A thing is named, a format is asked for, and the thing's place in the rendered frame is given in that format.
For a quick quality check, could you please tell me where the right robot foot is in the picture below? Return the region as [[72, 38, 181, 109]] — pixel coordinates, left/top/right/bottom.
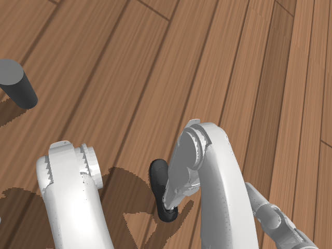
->
[[149, 159, 178, 223]]

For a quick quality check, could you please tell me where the right robot arm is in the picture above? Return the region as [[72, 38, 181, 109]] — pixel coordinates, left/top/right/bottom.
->
[[255, 203, 319, 249]]

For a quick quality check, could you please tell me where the can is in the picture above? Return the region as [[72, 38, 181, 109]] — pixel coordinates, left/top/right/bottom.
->
[[0, 59, 38, 109]]

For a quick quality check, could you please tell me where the right robot hand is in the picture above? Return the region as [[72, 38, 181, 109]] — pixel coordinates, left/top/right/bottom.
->
[[244, 182, 269, 217]]

